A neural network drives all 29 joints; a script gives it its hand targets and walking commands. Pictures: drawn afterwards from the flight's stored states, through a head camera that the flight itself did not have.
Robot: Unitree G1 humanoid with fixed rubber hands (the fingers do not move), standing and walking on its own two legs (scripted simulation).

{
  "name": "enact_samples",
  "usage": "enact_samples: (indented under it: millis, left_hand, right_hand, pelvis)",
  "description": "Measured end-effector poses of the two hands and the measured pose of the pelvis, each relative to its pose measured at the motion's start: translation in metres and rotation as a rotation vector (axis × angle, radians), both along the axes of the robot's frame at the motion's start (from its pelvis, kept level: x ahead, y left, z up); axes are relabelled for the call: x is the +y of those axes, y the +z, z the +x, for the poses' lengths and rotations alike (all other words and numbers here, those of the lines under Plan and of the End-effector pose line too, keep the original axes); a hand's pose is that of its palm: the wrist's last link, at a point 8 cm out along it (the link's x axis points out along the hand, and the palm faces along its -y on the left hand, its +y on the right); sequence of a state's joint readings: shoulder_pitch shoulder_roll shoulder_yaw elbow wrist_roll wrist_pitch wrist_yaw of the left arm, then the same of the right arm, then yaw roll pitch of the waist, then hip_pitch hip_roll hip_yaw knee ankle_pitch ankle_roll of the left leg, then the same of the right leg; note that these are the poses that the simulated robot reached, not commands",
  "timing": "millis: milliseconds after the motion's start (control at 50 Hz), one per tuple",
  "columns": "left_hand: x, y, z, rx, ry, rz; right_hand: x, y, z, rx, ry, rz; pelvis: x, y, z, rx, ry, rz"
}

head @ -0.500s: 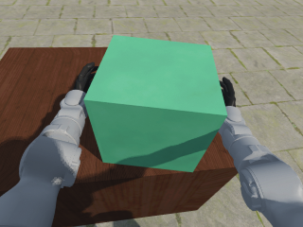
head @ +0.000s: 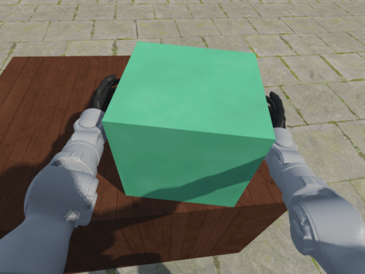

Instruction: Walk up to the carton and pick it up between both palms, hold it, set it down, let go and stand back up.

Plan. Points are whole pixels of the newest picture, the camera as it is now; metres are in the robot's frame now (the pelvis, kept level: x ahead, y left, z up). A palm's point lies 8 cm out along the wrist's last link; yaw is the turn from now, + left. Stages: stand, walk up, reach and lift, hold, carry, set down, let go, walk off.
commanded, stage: reach and lift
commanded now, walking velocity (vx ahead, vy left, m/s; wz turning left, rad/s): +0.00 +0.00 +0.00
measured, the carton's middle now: (187, 127) +0.48 -0.03 +0.04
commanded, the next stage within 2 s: none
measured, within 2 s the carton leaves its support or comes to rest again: leaves its support in 0.82 s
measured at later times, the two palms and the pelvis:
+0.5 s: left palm (100, 109) +0.47 +0.18 +0.12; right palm (275, 127) +0.40 -0.21 +0.11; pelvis +0.02 +0.00 +0.01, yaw +0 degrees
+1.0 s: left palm (99, 107) +0.45 +0.17 +0.15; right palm (282, 127) +0.39 -0.22 +0.13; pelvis +0.02 -0.01 +0.02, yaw +0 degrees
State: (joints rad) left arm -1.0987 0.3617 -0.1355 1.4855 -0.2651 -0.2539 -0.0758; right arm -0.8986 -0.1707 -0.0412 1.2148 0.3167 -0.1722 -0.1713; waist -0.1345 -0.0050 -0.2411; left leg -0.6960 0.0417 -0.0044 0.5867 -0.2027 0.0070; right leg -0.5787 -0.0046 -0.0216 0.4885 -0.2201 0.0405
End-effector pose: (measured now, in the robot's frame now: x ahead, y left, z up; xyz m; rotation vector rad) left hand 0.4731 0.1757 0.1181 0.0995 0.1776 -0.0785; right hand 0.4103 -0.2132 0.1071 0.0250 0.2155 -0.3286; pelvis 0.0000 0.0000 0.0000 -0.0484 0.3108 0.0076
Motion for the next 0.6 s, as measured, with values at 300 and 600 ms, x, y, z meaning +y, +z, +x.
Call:
enact_samples:
  millis: [300,600]
  left_hand:
    - [0.000,0.000,0.000,0.000,-0.003,-0.014]
    - [0.004,0.003,-0.016,-0.027,0.004,0.000]
  right_hand:
    - [0.001,0.001,0.001,-0.017,0.015,-0.016]
    - [0.005,0.006,-0.009,-0.052,0.040,-0.060]
  pelvis:
    - [0.001,0.005,0.006,-0.036,-0.006,0.006]
    - [-0.003,0.019,0.018,-0.151,-0.001,0.020]
